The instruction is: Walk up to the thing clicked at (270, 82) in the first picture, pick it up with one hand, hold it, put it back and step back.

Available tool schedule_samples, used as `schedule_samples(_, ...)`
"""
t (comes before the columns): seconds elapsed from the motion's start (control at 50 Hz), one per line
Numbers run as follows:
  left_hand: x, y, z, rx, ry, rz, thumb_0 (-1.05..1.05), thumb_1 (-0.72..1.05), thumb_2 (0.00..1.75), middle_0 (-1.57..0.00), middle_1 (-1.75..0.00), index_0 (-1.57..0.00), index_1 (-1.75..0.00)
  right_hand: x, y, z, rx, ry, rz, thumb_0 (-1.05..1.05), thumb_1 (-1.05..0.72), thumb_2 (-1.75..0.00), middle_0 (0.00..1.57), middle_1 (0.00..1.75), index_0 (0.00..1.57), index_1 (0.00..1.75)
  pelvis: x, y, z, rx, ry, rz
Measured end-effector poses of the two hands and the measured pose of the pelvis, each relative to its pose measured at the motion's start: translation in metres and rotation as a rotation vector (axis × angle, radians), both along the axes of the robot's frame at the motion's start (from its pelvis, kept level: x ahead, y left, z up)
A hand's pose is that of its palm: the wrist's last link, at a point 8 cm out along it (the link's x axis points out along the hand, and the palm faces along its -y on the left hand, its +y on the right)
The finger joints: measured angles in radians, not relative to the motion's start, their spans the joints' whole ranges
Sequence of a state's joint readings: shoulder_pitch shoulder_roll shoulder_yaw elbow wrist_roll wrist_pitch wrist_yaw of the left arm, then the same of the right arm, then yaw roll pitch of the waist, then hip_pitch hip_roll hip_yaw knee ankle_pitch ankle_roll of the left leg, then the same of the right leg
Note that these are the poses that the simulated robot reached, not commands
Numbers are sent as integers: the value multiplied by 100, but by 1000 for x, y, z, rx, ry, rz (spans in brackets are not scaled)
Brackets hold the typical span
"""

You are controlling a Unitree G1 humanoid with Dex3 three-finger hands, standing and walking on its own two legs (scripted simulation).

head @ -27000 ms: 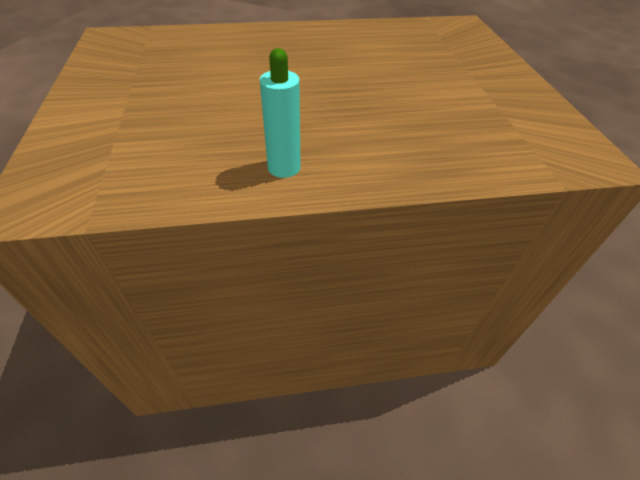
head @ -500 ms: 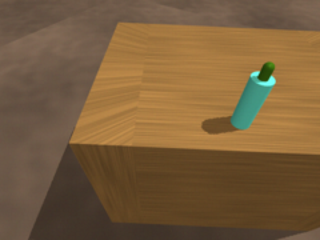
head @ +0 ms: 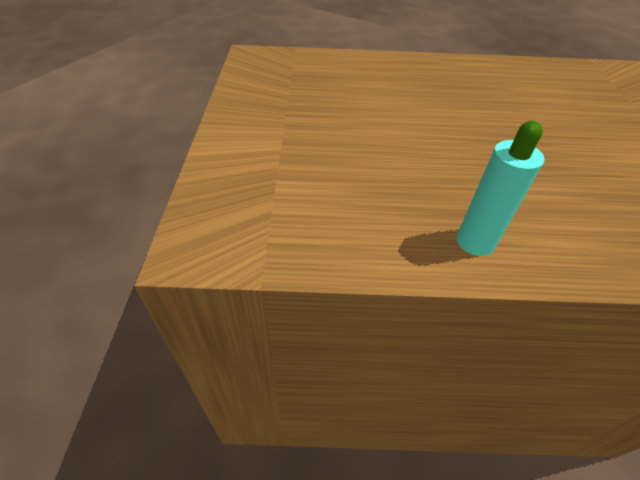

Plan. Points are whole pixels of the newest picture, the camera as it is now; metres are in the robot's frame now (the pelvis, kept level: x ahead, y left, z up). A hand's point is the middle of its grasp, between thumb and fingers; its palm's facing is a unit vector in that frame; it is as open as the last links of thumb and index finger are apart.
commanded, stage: stand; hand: right
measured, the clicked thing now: (500, 190) +0.46 -0.23 +0.12
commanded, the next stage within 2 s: step back in 2.00 s
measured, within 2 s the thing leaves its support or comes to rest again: neither
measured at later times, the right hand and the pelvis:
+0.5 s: hand out of the picture +0.07 -0.25 -0.16, palm faces -0.03 +0.94 -0.35, open 7.4 cm; pelvis +0.01 +0.00 +0.00, yaw +0 degrees
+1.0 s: hand out of the picture +0.08 -0.25 -0.16, palm faces -0.01 +0.94 -0.35, open 7.4 cm; pelvis +0.01 +0.00 +0.00, yaw -1 degrees
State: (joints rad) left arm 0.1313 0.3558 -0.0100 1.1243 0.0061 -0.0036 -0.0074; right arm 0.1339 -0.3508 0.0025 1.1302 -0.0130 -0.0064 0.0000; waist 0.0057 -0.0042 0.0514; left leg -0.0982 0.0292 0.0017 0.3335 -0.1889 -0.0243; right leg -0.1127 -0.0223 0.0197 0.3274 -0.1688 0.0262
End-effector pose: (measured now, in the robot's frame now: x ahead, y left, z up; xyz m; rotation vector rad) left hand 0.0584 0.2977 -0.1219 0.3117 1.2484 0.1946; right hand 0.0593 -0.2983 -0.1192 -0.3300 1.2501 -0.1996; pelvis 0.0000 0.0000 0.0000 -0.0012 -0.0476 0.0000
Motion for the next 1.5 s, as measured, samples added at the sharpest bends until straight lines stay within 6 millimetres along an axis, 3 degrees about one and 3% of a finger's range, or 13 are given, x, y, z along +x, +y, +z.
schedule_samples(0.1,0,0,0,1,4,-1,1,90,90,-20,-30,-21,-30,-1,0,0,2,3,-2,0,-83,-89,20,30,20,30,0,0,0,2,3,-2)
schedule_samples(0.26,1,1,0,3,15,-2,1,90,90,-20,-30,-21,-30,0,0,-1,2,12,-5,0,-89,-90,20,30,20,30,3,0,0,1,9,-3)
schedule_samples(0.76,21,1,2,6,-15,-15,1,90,90,-20,-30,-21,-30,16,1,0,6,-14,-9,0,-91,-90,20,30,20,30,11,0,0,1,11,-9)
schedule_samples(1.5,17,2,2,9,-6,-20,1,90,90,-20,-30,-21,-30,9,2,-1,10,-8,-27,0,-91,-90,20,30,20,30,10,2,0,3,8,-16)
